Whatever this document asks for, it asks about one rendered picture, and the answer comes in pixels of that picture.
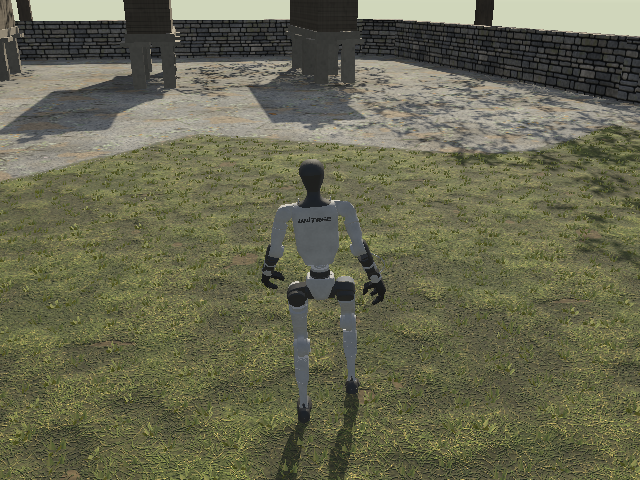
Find right robot upper arm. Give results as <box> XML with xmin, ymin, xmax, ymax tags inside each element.
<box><xmin>335</xmin><ymin>200</ymin><xmax>367</xmax><ymax>256</ymax></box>

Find right robot shin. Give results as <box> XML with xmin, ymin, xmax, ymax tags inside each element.
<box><xmin>343</xmin><ymin>313</ymin><xmax>357</xmax><ymax>382</ymax></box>

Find left robot upper arm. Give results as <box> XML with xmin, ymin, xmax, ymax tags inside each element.
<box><xmin>268</xmin><ymin>203</ymin><xmax>294</xmax><ymax>258</ymax></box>

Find robot right hand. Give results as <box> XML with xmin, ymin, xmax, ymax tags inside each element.
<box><xmin>363</xmin><ymin>278</ymin><xmax>386</xmax><ymax>305</ymax></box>

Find right robot forearm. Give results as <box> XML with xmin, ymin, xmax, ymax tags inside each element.
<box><xmin>357</xmin><ymin>240</ymin><xmax>382</xmax><ymax>283</ymax></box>

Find robot left hand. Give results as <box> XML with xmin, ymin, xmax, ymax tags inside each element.
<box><xmin>261</xmin><ymin>271</ymin><xmax>285</xmax><ymax>289</ymax></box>

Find humanoid robot head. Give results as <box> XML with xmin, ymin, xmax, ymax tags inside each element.
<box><xmin>297</xmin><ymin>159</ymin><xmax>331</xmax><ymax>208</ymax></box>

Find left robot forearm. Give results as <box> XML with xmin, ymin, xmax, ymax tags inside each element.
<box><xmin>262</xmin><ymin>243</ymin><xmax>279</xmax><ymax>276</ymax></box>

